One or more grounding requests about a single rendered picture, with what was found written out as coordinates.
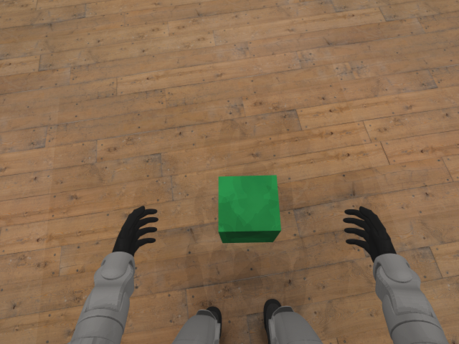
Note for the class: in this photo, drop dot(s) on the carton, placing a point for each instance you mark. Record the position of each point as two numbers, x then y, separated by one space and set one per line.
248 209

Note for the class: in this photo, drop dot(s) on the left robot shin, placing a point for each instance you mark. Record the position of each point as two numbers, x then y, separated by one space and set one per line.
205 312

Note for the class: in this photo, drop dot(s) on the right robot hand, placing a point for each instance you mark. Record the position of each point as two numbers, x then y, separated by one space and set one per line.
377 239

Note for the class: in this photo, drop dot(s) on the left robot forearm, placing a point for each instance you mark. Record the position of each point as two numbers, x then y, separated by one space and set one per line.
104 314

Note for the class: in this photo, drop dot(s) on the robot left foot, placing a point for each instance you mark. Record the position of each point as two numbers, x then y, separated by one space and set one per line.
216 312

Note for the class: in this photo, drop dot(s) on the left robot hand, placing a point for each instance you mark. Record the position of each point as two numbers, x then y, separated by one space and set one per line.
127 240

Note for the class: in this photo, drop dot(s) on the right robot forearm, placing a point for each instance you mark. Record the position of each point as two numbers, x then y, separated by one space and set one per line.
409 315

